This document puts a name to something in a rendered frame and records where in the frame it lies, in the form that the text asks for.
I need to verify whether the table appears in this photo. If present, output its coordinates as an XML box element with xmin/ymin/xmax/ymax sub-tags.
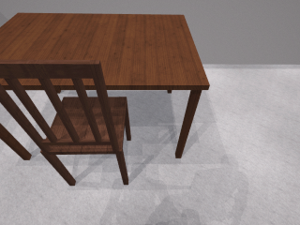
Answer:
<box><xmin>0</xmin><ymin>12</ymin><xmax>210</xmax><ymax>160</ymax></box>

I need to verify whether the chair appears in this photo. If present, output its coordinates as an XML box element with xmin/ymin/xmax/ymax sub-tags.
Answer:
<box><xmin>0</xmin><ymin>59</ymin><xmax>131</xmax><ymax>186</ymax></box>

